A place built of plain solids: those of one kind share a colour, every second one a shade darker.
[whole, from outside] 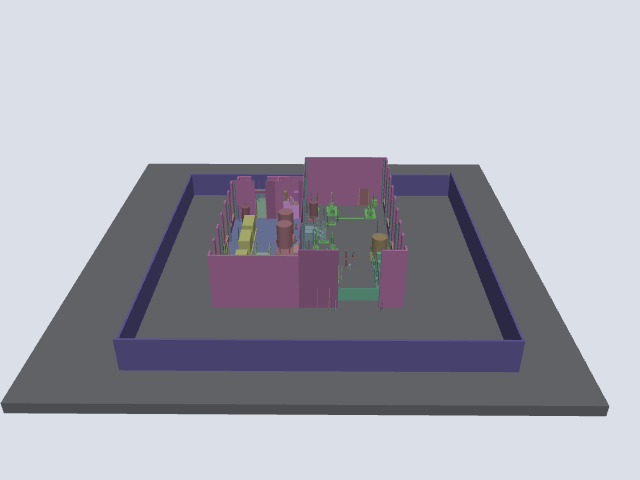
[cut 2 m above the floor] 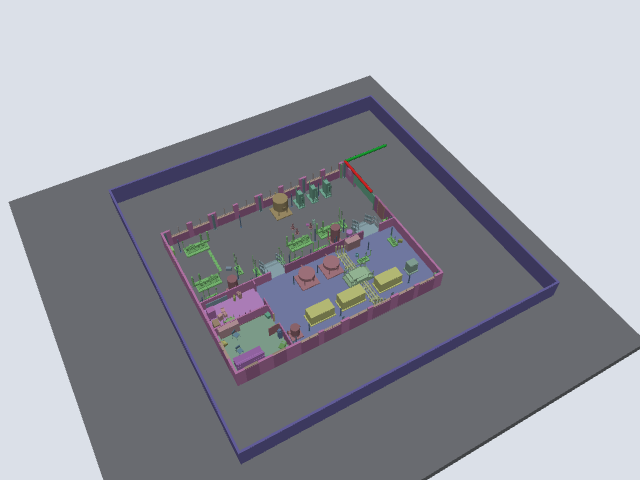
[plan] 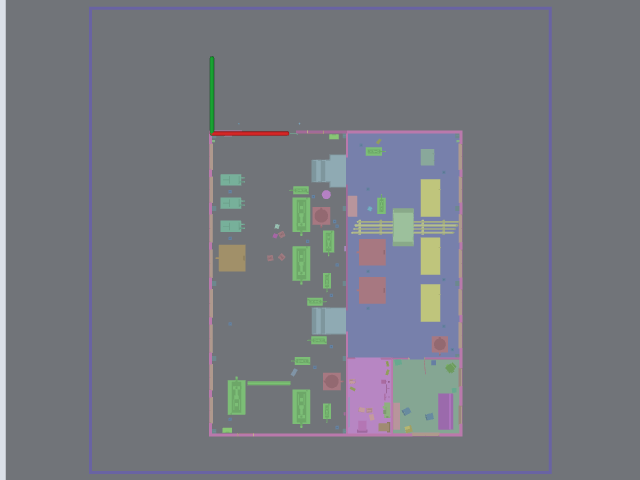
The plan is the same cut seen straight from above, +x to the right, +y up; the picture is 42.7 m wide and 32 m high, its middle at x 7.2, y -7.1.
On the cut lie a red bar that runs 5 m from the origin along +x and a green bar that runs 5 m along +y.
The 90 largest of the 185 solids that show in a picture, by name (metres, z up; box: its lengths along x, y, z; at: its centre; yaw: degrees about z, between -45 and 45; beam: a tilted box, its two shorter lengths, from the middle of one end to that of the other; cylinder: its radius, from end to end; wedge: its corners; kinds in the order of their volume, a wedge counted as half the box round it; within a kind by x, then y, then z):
{
 "raised_floor_engines_1": {"box": [7.63, 15.13, 0.9], "at": [12.75, -7.5, 0.4]},
 "yard_bound_1": {"box": [0.2, 31.15, 3.05], "at": [-8.09, -7.13, 1.48]},
 "yard_bound_2": {"box": [30.85, 0.2, 2.72], "at": [7.23, -22.6, 1.31]},
 "yard_bound_3": {"box": [30.85, 0.2, 3.05], "at": [7.23, 8.35, 1.48]},
 "yard_bound_4": {"box": [0.2, 31.15, 2.65], "at": [22.55, -7.13, 1.27]},
 "wall_1": {"box": [0.2, 0.91, 5.95], "at": [-0.1, -19.75, 2.92]},
 "wall_2": {"box": [0.2, 1.71, 1.15], "at": [-0.1, -18.45, 0.53]},
 "wall_3": {"box": [0.2, 0.51, 5.95], "at": [-0.1, -17.35, 2.92]},
 "wall_4": {"box": [0.2, 1.71, 1.15], "at": [-0.1, -16.25, 0.53]},
 "wall_5": {"box": [0.2, 0.81, 5.95], "at": [-0.1, -15.0, 2.92]},
 "wall_6": {"box": [0.2, 1.86, 1.15], "at": [-0.1, -13.68, 0.53]},
 "wall_7": {"box": [0.2, 0.51, 5.95], "at": [-0.1, -12.5, 2.92]},
 "wall_8": {"box": [0.2, 1.86, 1.15], "at": [-0.1, -11.32, 0.53]},
 "wall_9": {"box": [0.2, 0.81, 5.95], "at": [-0.1, -10.0, 2.92]},
 "wall_10": {"box": [0.2, 1.86, 1.15], "at": [-0.1, -8.68, 0.53]},
 "wall_11": {"box": [0.2, 0.51, 5.95], "at": [-0.1, -7.5, 2.92]},
 "wall_12": {"box": [0.2, 1.86, 1.15], "at": [-0.1, -6.33, 0.53]},
 "wall_13": {"box": [0.2, 0.81, 5.95], "at": [-0.1, -5.0, 2.92]},
 "wall_14": {"box": [0.2, 0.51, 5.95], "at": [-0.1, -2.65, 2.92]},
 "wall_15": {"box": [0.2, 0.91, 5.95], "at": [-0.1, -0.25, 2.92]},
 "wall_16": {"box": [2.21, 0.2, 5.95], "at": [0.9, 0.1, 2.92]},
 "wall_17": {"box": [9.2, 0.2, 5.95], "at": [4.4, -20.1, 2.92]},
 "wall_18": {"box": [3.41, 0.2, 5.95], "at": [7.3, 0.1, 2.92]},
 "wall_19": {"box": [0.06, 5.06, 5.95], "at": [8.97, -17.47, 2.92]},
 "wall_20": {"box": [0.06, 8.4, 5.95], "at": [8.97, -7.6, 2.92]},
 "wall_21": {"box": [0.06, 5.0, 3.6], "at": [9.03, -17.5, 1.75]},
 "wall_22": {"box": [0.06, 1.8, 5.4], "at": [9.03, -14.1, 2.65]},
 "wall_23": {"box": [0.06, 8.4, 5.4], "at": [9.03, -7.6, 2.65]},
 "wall_24": {"box": [0.06, 1.6, 5.4], "at": [9.03, -0.8, 2.65]},
 "wall_25": {"box": [3.0, 0.2, 3.6], "at": [10.5, -20.1, 1.75]},
 "wall_26": {"box": [0.06, 5.0, 3.6], "at": [11.97, -17.5, 1.75]},
 "wall_27": {"box": [0.06, 5.0, 3.6], "at": [12.03, -17.5, 1.75]},
 "wall_28": {"box": [1.36, 0.2, 3.6], "at": [12.68, -20.1, 1.75]},
 "wall_29": {"box": [7.7, 0.2, 5.4], "at": [12.85, 0.1, 2.65]},
 "wall_30": {"box": [1.81, 0.2, 1.9], "at": [14.25, -20.1, 0.9]},
 "wall_31": {"box": [2.31, 0.06, 3.6], "at": [15.35, -15.03, 1.75]},
 "wall_32": {"box": [2.31, 0.06, 5.4], "at": [15.35, -14.97, 2.65]},
 "wall_33": {"box": [1.56, 0.2, 3.6], "at": [15.93, -20.1, 1.75]},
 "wall_34": {"box": [0.2, 0.86, 3.6], "at": [16.6, -19.77, 1.75]},
 "wall_35": {"box": [0.2, 1.21, 2.0], "at": [16.6, -18.75, 0.95]},
 "wall_36": {"box": [0.2, 1.31, 3.6], "at": [16.6, -17.5, 1.75]},
 "wall_37": {"box": [0.2, 1.21, 2.0], "at": [16.6, -16.25, 0.95]},
 "wall_38": {"box": [0.2, 0.66, 3.6], "at": [16.6, -15.32, 1.75]},
 "wall_39": {"box": [0.2, 0.71, 5.4], "at": [16.6, -14.65, 2.65]},
 "wall_40": {"box": [0.2, 1.71, 1.8], "at": [16.6, -13.45, 0.85]},
 "wall_41": {"box": [0.2, 0.51, 5.4], "at": [16.6, -12.35, 2.65]},
 "wall_42": {"box": [0.2, 1.71, 1.8], "at": [16.6, -11.25, 0.85]},
 "wall_43": {"box": [0.2, 0.81, 5.4], "at": [16.6, -10.0, 2.65]},
 "wall_44": {"box": [0.2, 1.86, 1.8], "at": [16.6, -8.68, 0.85]},
 "wall_45": {"box": [0.2, 0.51, 5.4], "at": [16.6, -7.5, 2.65]},
 "wall_46": {"box": [0.2, 1.86, 1.8], "at": [16.6, -6.33, 0.85]},
 "wall_47": {"box": [0.2, 0.81, 5.4], "at": [16.6, -5.0, 2.65]},
 "wall_48": {"box": [0.2, 1.71, 1.8], "at": [16.6, -3.75, 0.85]},
 "wall_49": {"box": [0.2, 0.51, 5.4], "at": [16.6, -2.65, 2.65]},
 "wall_50": {"box": [0.2, 1.71, 1.8], "at": [16.6, -1.55, 0.85]},
 "wall_51": {"box": [0.2, 0.91, 5.4], "at": [16.6, -0.25, 2.65]},
 "raised_floor_control_1": {"box": [4.63, 5.13, 0.9], "at": [14.25, -17.5, 0.4]},
 "raised_floor_wash_1": {"box": [3.13, 5.13, 0.9], "at": [10.5, -17.5, 0.4]},
 "screw_compressor_1": {"box": [1.3, 2.5, 0.15], "at": [14.57, -11.3, 0.88]},
 "screw_compressor_2": {"box": [1.1, 2.3, 1.55], "at": [14.57, -11.3, 1.82]},
 "screw_compressor_3": {"box": [1.3, 2.5, 0.15], "at": [14.57, -8.18, 0.88]},
 "screw_compressor_4": {"box": [1.1, 2.3, 1.55], "at": [14.57, -8.18, 1.82]},
 "screw_compressor_5": {"box": [1.3, 2.5, 0.15], "at": [14.57, -4.3, 0.88]},
 "screw_compressor_6": {"box": [1.1, 2.3, 1.55], "at": [14.57, -4.3, 1.82]},
 "air_vessel_1": {"cylinder": 0.45, "from": [7.29, -5.49, 0.36], "to": [7.29, -5.49, 2.08]},
 "air_vessel_2": {"cylinder": 0.45, "from": [7.99, -16.53, 0.36], "to": [7.99, -16.53, 2.08]},
 "air_vessel_3": {"box": [1.78, 1.78, 0.17], "at": [10.69, -10.46, 0.89]},
 "air_vessel_4": {"cylinder": 0.75, "from": [10.69, -10.46, 1.62], "to": [10.69, -10.46, 4.05]},
 "air_vessel_5": {"box": [1.78, 1.78, 0.17], "at": [10.69, -7.92, 0.89]},
 "air_vessel_6": {"cylinder": 0.75, "from": [10.69, -7.92, 1.62], "to": [10.69, -7.92, 4.05]},
 "air_vessel_7": {"cylinder": 0.4, "from": [15.19, -14.06, 1.2], "to": [15.19, -14.06, 2.74]},
 "door_landing_1": {"box": [0.32, 1.8, 0.73], "at": [7.7, -12.5, 0.32]},
 "door_landing_2": {"box": [1.1, 1.8, 0.9], "at": [8.39, -12.5, 0.4]},
 "door_landing_3": {"box": [1.1, 2.2, 0.9], "at": [8.39, -2.5, 0.4]},
 "row_1": {"box": [0.6, 1.4, 2.1], "at": [9.38, -4.85, 2.0]},
 "row_2": {"box": [0.45, 1.8, 2.1], "at": [12.3, -18.85, 2.0]},
 "buffer_vessel_1": {"box": [1.78, 1.78, 0.17], "at": [1.34, -8.31, 0.04]},
 "buffer_vessel_2": {"cylinder": 0.75, "from": [1.34, -8.31, 0.77], "to": [1.34, -8.31, 2.4]},
 "pump_unit_1": {"box": [1.18, 2.3, 0.2], "at": [1.64, -17.6, 0.05]},
 "pump_unit_2": {"box": [1.18, 2.3, 0.2], "at": [5.96, -18.22, 0.05]},
 "pump_unit_3": {"box": [1.18, 2.3, 0.2], "at": [5.96, -8.67, 0.05]},
 "pump_unit_4": {"box": [1.18, 2.3, 0.2], "at": [5.96, -5.42, 0.05]},
 "plate_exchanger_1": {"box": [0.6, 0.42, 1.56], "at": [1.49, -6.18, 1.07]},
 "plate_exchanger_2": {"box": [0.6, 0.42, 1.56], "at": [1.49, -4.64, 1.07]},
 "plate_exchanger_3": {"box": [0.6, 0.42, 1.56], "at": [1.49, -3.09, 1.07]},
 "stile_1": {"box": [1.4, 1.35, 0.56], "at": [12.75, -6.25, 1.08]},
 "control_desk_1": {"box": [0.5, 2.4, 0.79], "at": [15.84, -18.54, 1.2]},
 "cabinet_dryer_1": {"box": [0.7, 0.9, 1.2], "at": [14.37, -1.58, 1.65]},
 "wheelie_bin_1": {"box": [0.55, 0.67, 1.12], "at": [10.02, -19.48, 1.36]},
 "spill_kit_1": {"box": [0.7, 0.53, 1.12], "at": [11.44, -19.58, 1.36]}
}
